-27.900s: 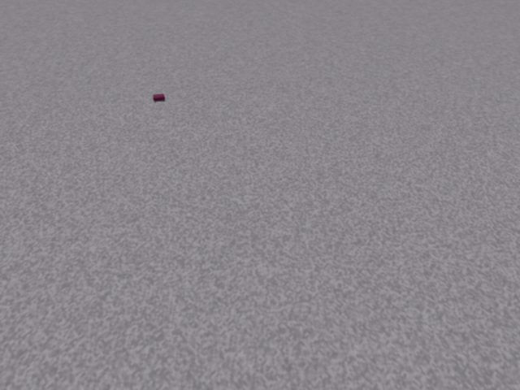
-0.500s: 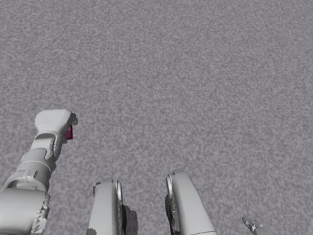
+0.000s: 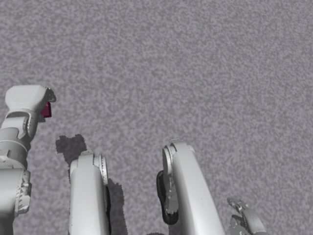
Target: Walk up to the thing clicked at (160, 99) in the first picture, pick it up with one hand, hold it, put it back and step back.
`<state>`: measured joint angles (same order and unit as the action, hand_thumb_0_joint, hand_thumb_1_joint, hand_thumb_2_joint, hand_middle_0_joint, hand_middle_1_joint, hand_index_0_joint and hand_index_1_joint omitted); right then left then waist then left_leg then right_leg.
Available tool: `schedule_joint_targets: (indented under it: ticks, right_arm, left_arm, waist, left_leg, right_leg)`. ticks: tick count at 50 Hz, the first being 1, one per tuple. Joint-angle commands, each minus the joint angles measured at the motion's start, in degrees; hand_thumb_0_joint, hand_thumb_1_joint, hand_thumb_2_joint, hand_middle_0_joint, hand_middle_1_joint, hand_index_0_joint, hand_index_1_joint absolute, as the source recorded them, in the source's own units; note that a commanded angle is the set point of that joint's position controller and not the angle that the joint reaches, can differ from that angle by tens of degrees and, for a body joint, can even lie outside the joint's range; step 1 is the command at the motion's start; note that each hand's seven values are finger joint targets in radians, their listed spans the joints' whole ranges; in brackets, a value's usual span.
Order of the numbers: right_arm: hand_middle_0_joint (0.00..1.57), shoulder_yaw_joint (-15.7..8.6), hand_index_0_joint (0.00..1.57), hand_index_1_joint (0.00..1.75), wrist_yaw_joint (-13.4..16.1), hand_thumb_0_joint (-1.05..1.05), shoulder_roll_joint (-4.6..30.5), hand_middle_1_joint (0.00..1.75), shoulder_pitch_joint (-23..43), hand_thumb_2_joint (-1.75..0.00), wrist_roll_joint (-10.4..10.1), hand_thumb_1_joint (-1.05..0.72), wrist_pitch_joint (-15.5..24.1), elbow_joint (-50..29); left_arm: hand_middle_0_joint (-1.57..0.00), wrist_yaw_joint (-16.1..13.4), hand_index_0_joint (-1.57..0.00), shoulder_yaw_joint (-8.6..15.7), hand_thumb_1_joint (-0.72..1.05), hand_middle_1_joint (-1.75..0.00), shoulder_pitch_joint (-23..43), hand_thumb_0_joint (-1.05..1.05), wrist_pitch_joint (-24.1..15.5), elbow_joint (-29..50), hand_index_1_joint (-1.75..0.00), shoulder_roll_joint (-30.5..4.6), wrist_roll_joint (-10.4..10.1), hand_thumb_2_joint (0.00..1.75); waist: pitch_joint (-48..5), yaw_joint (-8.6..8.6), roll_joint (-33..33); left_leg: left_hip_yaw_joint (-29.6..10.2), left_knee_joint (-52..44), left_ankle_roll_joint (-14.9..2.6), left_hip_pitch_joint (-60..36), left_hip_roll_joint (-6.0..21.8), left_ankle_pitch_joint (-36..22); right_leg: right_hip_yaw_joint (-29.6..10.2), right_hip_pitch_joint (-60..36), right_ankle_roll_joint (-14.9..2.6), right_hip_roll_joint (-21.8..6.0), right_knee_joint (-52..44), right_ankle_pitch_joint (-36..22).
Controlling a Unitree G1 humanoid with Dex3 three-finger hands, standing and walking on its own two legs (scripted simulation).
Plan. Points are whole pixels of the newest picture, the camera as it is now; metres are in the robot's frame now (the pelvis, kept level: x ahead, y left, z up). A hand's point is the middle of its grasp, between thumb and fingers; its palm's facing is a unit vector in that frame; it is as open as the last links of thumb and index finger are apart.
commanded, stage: crouch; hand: left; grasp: from above
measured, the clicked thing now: (35, 110) +0.45 +0.28 -0.21
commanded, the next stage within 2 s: lower in 0.74 s
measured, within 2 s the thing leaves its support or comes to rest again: rests again in 1.78 s
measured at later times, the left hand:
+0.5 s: hand (44, 113) +0.45 +0.27 -0.24, palm faces -0.48 -0.02 -0.88, open 6.8 cm
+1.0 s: hand (47, 114) +0.45 +0.27 -0.28, palm faces -0.50 -0.03 -0.87, open 6.8 cm
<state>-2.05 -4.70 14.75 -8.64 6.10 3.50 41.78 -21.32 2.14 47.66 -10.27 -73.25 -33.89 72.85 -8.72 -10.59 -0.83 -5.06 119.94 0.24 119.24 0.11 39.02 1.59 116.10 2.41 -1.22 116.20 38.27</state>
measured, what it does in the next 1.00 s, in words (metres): lowers itself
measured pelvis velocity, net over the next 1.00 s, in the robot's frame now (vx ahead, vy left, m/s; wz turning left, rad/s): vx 0.00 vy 0.00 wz -0.05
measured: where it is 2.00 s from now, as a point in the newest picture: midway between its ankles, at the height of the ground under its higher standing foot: (136, 213)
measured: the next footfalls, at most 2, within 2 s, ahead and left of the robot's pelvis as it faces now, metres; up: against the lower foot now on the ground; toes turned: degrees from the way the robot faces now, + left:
none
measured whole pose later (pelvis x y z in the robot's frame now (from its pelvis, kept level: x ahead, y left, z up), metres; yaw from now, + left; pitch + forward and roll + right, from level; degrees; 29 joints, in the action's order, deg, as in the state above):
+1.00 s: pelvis +0.00 +0.00 -0.10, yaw -3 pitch +35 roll -8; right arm 3.3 -8.1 15.7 -8.1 9.1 3.3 42.6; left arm -24.0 5.2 56.5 -14.3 -87.7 -43.4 75.4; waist -2.6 -14.3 1.2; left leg -8.0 138.2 0.8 133.1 -0.1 40.5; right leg 2.9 129.5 2.7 0.3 132.9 38.8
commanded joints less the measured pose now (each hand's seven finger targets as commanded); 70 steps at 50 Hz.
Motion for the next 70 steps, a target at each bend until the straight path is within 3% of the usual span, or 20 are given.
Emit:
schedule_joint_targets:
  ticks: [1, 4, 7, 10, 12, 16, 22, 27, 29, 30, 42, 44, 46, 50, 60, 63, 64, 65, 66, 70]
  right_arm:
    - [0.20, -4.18, 0.20, 0.30, -0.40, 0.00, 12.32, 0.30, -12.84, -0.90, 0.00, -0.90, 0.40, -0.98]
    - [0.20, -4.09, 0.20, 0.30, -0.67, 0.00, 12.38, 0.30, -12.67, -0.90, 0.24, -0.90, 0.31, -1.00]
    - [0.20, -3.56, 0.20, 0.30, -0.92, 0.00, 12.47, 0.30, -12.37, -0.90, 0.40, -0.90, 0.30, -0.69]
    - [0.20, -3.13, 0.20, 0.30, -1.19, 0.00, 12.29, 0.30, -12.10, -0.90, 0.75, -0.90, 0.18, -0.61]
    - [0.20, -2.69, 0.20, 0.30, -1.30, 0.00, 12.39, 0.30, -11.89, -0.90, 0.82, -0.91, 0.10, -0.14]
    - [0.20, -2.70, 0.20, 0.30, -1.70, 0.00, 13.16, 0.30, -11.76, -0.90, 1.08, -0.90, -0.11, -0.24]
    - [0.20, -1.89, 0.20, 0.30, -1.91, 0.00, 13.39, 0.30, -12.00, -0.90, 1.60, -0.90, -0.21, 0.15]
    - [0.20, -1.25, 0.20, 0.30, -1.88, 0.00, 13.97, 0.30, -11.88, -0.90, 1.92, -0.90, -0.08, 0.71]
    - [0.20, -0.81, 0.20, 0.30, -2.05, 0.00, 13.69, 0.30, -12.09, -0.90, 2.09, -0.91, -0.08, 0.86]
    - [0.20, -0.91, 0.20, 0.30, -1.95, 0.00, 14.30, 0.30, -11.88, -0.90, 1.98, -0.90, -0.07, 1.04]
    - [0.20, 0.05, 0.20, 0.30, -2.61, 0.00, 14.73, 0.30, -12.64, -0.90, 2.33, -0.91, -0.41, 0.73]
    - [0.20, 0.10, 0.20, 0.30, -2.65, 0.00, 15.01, 0.30, -12.71, -0.90, 2.36, -0.90, -0.43, 0.71]
    - [0.20, 0.61, 0.20, 0.30, -2.76, 0.00, 15.02, 0.30, -12.29, -0.90, 2.58, -0.91, -0.35, 0.44]
    - [0.20, 1.39, 0.20, 0.30, -2.98, 0.00, 15.25, 0.30, -11.83, -0.90, 3.04, -0.91, 0.02, 0.84]
    - [0.20, 3.00, 0.20, 0.30, -3.47, 0.00, 16.25, 0.30, -10.90, -0.90, 5.11, -0.90, 0.87, 1.08]
    - [0.20, 3.13, 0.20, 0.30, -3.60, 0.00, 16.68, 0.30, -10.16, -0.90, 5.50, -0.90, 1.03, 1.14]
    - [0.20, 3.38, 0.20, 0.30, -3.83, 0.00, 16.40, 0.30, -10.14, -0.90, 5.77, -0.91, 1.34, 1.29]
    - [0.20, 3.57, 0.20, 0.30, -3.90, 0.00, 16.47, 0.30, -9.91, -0.89, 5.96, -0.89, 1.50, 1.47]
    - [0.20, 3.70, 0.20, 0.30, -3.93, 0.00, 16.93, 0.30, -10.17, -0.89, 5.99, -0.89, 1.56, 1.34]
    - [0.20, 4.51, 0.20, 0.30, -4.65, 0.00, 17.38, 0.30, -10.18, -0.89, 6.62, -0.89, 2.76, 1.78]
  left_arm:
    - [-1.25, -2.99, -1.27, 2.23, 0.90, -0.15, 19.81, 0.00, 0.62, 6.87, -0.13, -13.43, -1.00, 0.23]
    - [-1.25, -2.69, -1.27, 2.12, 0.90, -0.13, 19.35, 0.00, 0.52, 5.03, -0.11, -13.56, -1.68, 0.22]
    - [-1.26, -2.54, -1.28, 3.79, 0.92, -0.13, 22.22, 0.00, -0.42, 5.71, -0.11, -17.80, -1.51, 0.20]
    - [-1.27, -2.52, -1.30, 3.42, 0.95, -0.15, 22.72, 0.00, -1.44, 3.45, -0.12, -17.35, -0.81, 0.20]
    - [-1.27, -2.81, -1.29, 4.30, 0.93, -0.14, 21.32, 0.00, -1.84, 1.09, -0.11, -18.83, -0.33, 0.18]
    - [-1.27, -3.18, -1.30, 4.30, 0.95, -0.14, 23.78, 0.00, -2.39, 0.50, -0.11, -19.29, 0.80, 0.16]
    - [-1.27, -3.65, -1.29, 4.05, 0.93, -0.10, 25.93, 0.00, -2.90, -1.49, -0.08, -20.16, 0.53, 0.15]
    - [-1.26, -4.00, -1.29, 4.62, 0.93, -0.08, 27.62, 0.00, -3.63, -1.92, -0.06, -22.31, 0.85, 0.12]
    - [-1.25, -3.95, -1.28, 3.98, 0.90, -0.08, 24.88, 0.00, -3.76, -4.53, -0.06, -21.10, 1.16, 0.11]
    - [-1.25, -4.23, -1.27, 4.73, 0.91, -0.07, 28.04, 0.00, -4.10, -1.54, -0.04, -22.96, 1.20, 0.10]
    - [-1.31, -4.75, -1.32, 4.67, 0.94, -0.07, 24.65, 0.00, -3.53, -3.62, -0.06, -22.67, 1.95, 0.17]
    - [-1.32, -4.81, -1.32, 4.92, 0.94, -0.06, 26.83, 0.00, -3.71, -3.10, -0.05, -23.23, 1.70, 0.17]
    - [-1.32, -4.85, -1.32, 3.98, 0.94, -0.07, 24.31, 0.00, -3.52, -8.24, -0.07, -21.52, 1.74, 0.19]
    - [-1.31, -5.08, -1.31, 3.63, 0.92, -0.07, 26.19, 0.00, -4.92, -8.70, -0.07, -22.44, 2.00, 0.20]
    - [-1.32, -10.09, -1.33, 7.33, 0.98, -0.14, 27.09, 0.00, -7.07, -9.75, -0.12, -28.35, 4.76, 0.21]
    - [-1.32, -11.62, -1.34, 7.26, 0.99, -0.13, 26.45, 0.00, -6.48, -10.73, -0.11, -28.23, 5.48, 0.19]
    - [-1.32, -11.82, -1.34, 6.32, 0.99, -0.14, 27.48, 0.00, -6.09, -11.84, -0.12, -26.94, 5.56, 0.21]
    - [-1.30, -12.13, -1.31, 6.29, 0.97, -0.10, 28.11, 0.00, -5.94, -10.62, -0.09, -27.40, 5.74, 0.20]
    - [-1.29, -12.49, -1.30, 7.07, 0.95, -0.09, 27.06, 0.00, -5.51, -11.73, -0.08, -28.20, 5.55, 0.20]
    - [-1.25, -12.37, -1.27, 5.44, 0.91, -0.09, 26.56, 0.00, -4.28, -15.50, -0.06, -26.82, 4.69, 0.14]
  waist:
    - [-38.12, -0.85, -14.99]
    - [-37.73, -1.63, -11.29]
    - [-38.86, -1.26, -11.42]
    - [-37.82, -2.04, -11.08]
    - [-36.34, -0.78, -11.34]
    - [-36.59, -1.20, -15.56]
    - [-35.89, -2.61, -13.22]
    - [-35.66, -2.80, -13.86]
    - [-33.33, -2.98, -13.07]
    - [-34.98, -2.63, -14.56]
    - [-34.29, -2.87, -16.05]
    - [-34.46, -3.65, -16.28]
    - [-30.49, -4.64, -14.51]
    - [-29.73, -5.12, -14.01]
    - [-31.06, -5.54, -18.44]
    - [-30.76, -5.58, -19.96]
    - [-29.44, -6.94, -19.67]
    - [-30.34, -6.49, -20.10]
    - [-29.69, -6.63, -19.89]
    - [-26.01, -7.94, -18.10]
  left_leg:
    - [2.31, -12.64, -0.63, -33.54, -0.46, -14.68]
    - [3.68, -9.31, -1.53, -28.71, -0.76, -13.44]
    - [3.91, -7.25, -1.79, -25.95, -0.75, -13.48]
    - [3.87, -5.77, -1.79, -23.26, -0.76, -12.30]
    - [4.02, -5.36, -1.70, -22.61, -0.91, -12.32]
    - [3.40, -4.44, -1.07, -23.86, -0.74, -11.54]
    - [3.88, -1.37, -1.77, -19.58, -0.96, -9.07]
    - [3.42, 0.01, -1.69, -18.19, -0.85, -8.41]
    - [3.53, 0.42, -1.71, -17.08, -1.05, -8.08]
    - [3.18, 0.34, -1.56, -17.42, -0.93, -7.89]
    - [3.04, 2.73, -1.29, -18.49, -0.88, -11.87]
    - [2.76, 3.11, -1.28, -17.67, -0.91, -12.23]
    - [2.64, 3.73, -1.52, -15.67, -0.88, -10.89]
    - [2.22, 4.58, -1.61, -13.96, -0.90, -9.95]
    - [2.10, 7.12, -1.30, -14.41, -0.72, -9.78]
    - [1.79, 7.39, -1.07, -15.56, -0.71, -10.01]
    - [1.73, 7.92, -1.17, -15.12, -0.61, -9.61]
    - [1.81, 8.29, -1.24, -15.43, -0.58, -10.05]
    - [1.75, 8.45, -1.35, -14.28, -0.66, -10.44]
    - [1.30, 9.40, -1.55, -12.37, -0.41, -9.09]
  right_leg:
    - [4.21, -14.67, -4.70, 1.41, -9.66, -13.62]
    - [3.81, -16.66, -4.04, 1.81, -9.52, -14.27]
    - [3.74, -17.55, -3.97, 2.03, -7.60, -14.57]
    - [4.06, -16.24, -4.01, 2.38, -6.05, -13.38]
    - [4.08, -15.04, -4.17, 2.44, -5.30, -13.07]
    - [4.97, -10.13, -4.81, 2.41, -2.22, -11.74]
    - [5.28, -10.06, -4.31, 2.71, -1.45, -10.25]
    - [5.90, -8.69, -4.39, 2.87, 0.49, -9.65]
    - [6.01, -8.37, -4.28, 2.84, 0.57, -9.29]
    - [6.28, -7.16, -4.50, 2.92, 1.35, -9.07]
    - [6.99, -6.76, -4.36, 2.84, 3.69, -13.02]
    - [7.10, -6.32, -4.40, 2.78, 4.40, -13.42]
    - [7.35, -4.94, -4.24, 2.84, 4.31, -12.43]
    - [7.69, -5.04, -4.20, 3.33, 4.80, -11.64]
    - [8.58, -4.85, -4.06, 3.85, 7.48, -11.76]
    - [9.14, -2.74, -4.21, 3.84, 8.54, -12.01]
    - [9.36, -2.13, -4.04, 3.95, 8.78, -11.93]
    - [9.19, -2.72, -3.96, 4.07, 8.62, -12.51]
    - [9.34, -3.05, -3.86, 3.95, 8.88, -12.97]
    - [9.65, -2.39, -3.76, 4.24, 9.07, -12.33]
